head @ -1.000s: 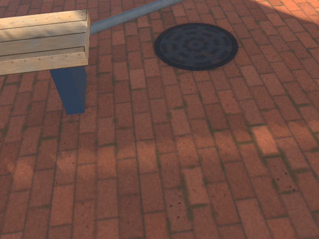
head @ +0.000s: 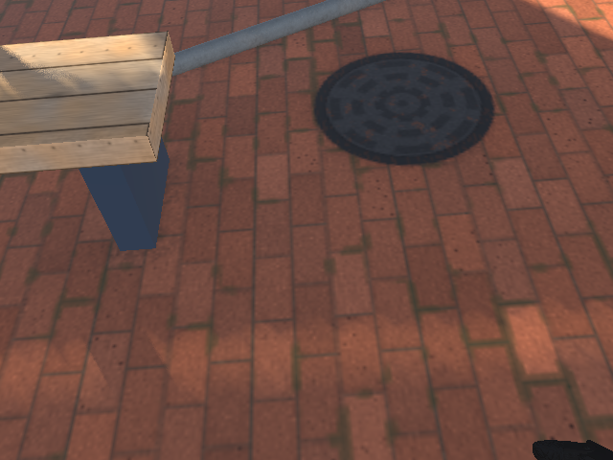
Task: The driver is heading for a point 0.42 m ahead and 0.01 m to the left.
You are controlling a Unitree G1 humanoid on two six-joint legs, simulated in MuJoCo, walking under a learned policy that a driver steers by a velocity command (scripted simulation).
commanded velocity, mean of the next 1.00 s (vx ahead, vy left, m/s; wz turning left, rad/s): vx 0.09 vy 0.00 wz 0.00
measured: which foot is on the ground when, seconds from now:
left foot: up 0.00-0.14, down 0.16-1.00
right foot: down 0.00-0.18, up 0.20-0.44, down 0.46-1.00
